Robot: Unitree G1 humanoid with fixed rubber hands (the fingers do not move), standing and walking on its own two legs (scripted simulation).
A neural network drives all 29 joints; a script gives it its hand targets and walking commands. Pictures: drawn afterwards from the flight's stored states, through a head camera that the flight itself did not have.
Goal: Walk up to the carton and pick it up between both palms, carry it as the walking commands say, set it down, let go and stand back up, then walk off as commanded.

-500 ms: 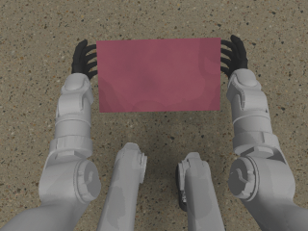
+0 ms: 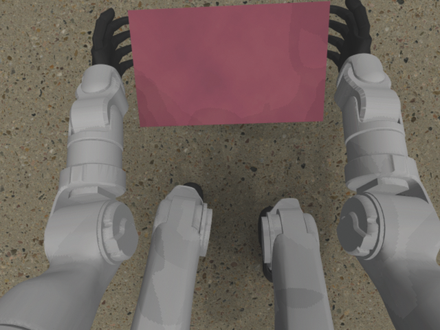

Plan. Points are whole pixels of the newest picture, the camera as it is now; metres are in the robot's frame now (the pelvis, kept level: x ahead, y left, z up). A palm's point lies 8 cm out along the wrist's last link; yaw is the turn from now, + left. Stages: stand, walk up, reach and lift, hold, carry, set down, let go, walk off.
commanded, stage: set down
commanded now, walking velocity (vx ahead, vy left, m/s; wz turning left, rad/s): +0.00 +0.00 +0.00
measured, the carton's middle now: (228, 73) +0.52 +0.06 -0.20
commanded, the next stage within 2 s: none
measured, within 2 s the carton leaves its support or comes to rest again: rests again in 2.00 s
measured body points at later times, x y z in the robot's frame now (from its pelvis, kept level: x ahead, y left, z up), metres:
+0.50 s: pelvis +0.01 +0.00 -0.05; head +0.36 +0.01 +0.23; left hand +0.51 +0.24 -0.20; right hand +0.56 -0.13 -0.21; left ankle +0.14 +0.13 -0.41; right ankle +0.10 -0.12 -0.41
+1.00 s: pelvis +0.01 +0.00 -0.07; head +0.37 +0.01 +0.20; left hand +0.51 +0.24 -0.24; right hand +0.57 -0.13 -0.24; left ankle +0.14 +0.13 -0.41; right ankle +0.10 -0.12 -0.41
